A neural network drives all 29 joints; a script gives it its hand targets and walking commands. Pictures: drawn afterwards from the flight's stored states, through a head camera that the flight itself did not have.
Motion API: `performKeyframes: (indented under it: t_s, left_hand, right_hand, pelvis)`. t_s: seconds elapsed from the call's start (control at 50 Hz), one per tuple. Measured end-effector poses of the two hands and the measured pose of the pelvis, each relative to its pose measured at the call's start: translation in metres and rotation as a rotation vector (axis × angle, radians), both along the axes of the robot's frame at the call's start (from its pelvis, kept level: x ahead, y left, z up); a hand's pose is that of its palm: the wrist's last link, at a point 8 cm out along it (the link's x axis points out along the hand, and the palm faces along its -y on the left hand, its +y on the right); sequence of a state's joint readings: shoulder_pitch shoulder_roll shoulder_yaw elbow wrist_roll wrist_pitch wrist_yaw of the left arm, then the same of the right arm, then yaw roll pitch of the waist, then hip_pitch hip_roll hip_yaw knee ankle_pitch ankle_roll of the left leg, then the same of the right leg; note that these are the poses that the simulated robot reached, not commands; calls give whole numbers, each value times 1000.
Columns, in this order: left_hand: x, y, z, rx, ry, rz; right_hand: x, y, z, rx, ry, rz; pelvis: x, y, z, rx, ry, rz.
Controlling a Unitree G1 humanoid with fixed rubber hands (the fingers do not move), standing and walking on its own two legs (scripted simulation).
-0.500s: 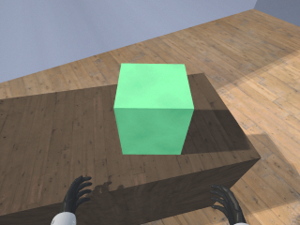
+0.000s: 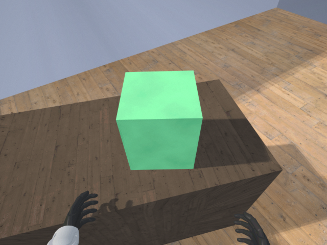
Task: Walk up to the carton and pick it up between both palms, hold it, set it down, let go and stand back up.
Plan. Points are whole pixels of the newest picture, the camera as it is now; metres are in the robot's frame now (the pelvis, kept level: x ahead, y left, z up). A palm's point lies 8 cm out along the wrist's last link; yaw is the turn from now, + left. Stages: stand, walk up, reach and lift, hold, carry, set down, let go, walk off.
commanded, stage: set down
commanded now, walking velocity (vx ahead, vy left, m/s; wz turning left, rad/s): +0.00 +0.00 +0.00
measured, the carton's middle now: (160, 122) +0.47 +0.03 +0.00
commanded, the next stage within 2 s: let go in 0.04 s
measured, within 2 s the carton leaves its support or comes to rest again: neither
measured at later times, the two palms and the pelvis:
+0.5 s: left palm (72, 225) +0.17 +0.24 -0.05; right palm (264, 242) +0.15 -0.23 -0.09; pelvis +0.00 +0.00 +0.00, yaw +0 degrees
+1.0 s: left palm (73, 229) +0.17 +0.24 -0.05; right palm out of the picture +0.05 -0.23 -0.13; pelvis -0.01 +0.01 -0.01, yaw +1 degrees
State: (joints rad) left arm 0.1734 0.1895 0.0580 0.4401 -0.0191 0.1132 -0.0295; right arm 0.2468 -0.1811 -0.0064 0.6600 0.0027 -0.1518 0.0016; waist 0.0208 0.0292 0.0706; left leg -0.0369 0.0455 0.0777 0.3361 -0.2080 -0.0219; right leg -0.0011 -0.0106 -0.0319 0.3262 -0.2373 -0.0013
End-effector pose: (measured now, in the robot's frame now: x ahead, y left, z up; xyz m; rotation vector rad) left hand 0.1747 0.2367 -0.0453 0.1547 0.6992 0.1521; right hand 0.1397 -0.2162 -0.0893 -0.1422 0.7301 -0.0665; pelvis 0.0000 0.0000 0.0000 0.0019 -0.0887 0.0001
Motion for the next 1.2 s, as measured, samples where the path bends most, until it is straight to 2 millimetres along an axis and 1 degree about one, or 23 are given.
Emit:
performKeyframes:
  t_s: [0.14, 0.36, 0.62, 0.68, 0.78, 0.84, 0.9, 1.0, 1.2]
  left_hand:
    - [1, 0, 1, -2, 10, 5]
    - [0, 1, 0, -15, -1, 8]
    - [0, 2, 0, -16, -2, -18]
    - [-3, 1, -2, 26, -37, -67]
    - [-7, 0, -4, 42, -85, -68]
    - [-7, 0, -5, 46, -95, -67]
    - [-8, 0, -5, 49, -99, -68]
    - [-8, -1, -5, 49, -103, -63]
    - [-9, -2, -6, 49, -113, -43]
  right_hand:
    - [3, -8, -1, -9, 2, 7]
    - [14, -13, 2, -33, -19, 12]
    - [3, -7, 0, -38, 6, 1]
    - [-11, -9, -12, -55, 114, 9]
    - [-48, -13, -31, -54, 298, -8]
    - [-67, -16, -37, -46, 359, -31]
    - [-81, -16, -41, -37, 387, -51]
    - [-91, -15, -45, -18, 399, -66]
    - [-96, -11, -48, 2, 419, -70]
  pelvis:
    - [2, -5, 0, 3, 12, 1]
    - [2, -6, -1, 4, 12, 5]
    - [-3, 5, -1, 0, 12, -8]
    - [-6, 7, -3, -5, 45, 10]
    - [-12, 8, -4, -4, 84, 12]
    - [-12, 8, -5, -3, 96, 12]
    - [-12, 8, -6, -1, 100, 12]
    - [-12, 8, -7, 3, 102, 14]
    - [-13, 5, -7, 4, 110, 16]
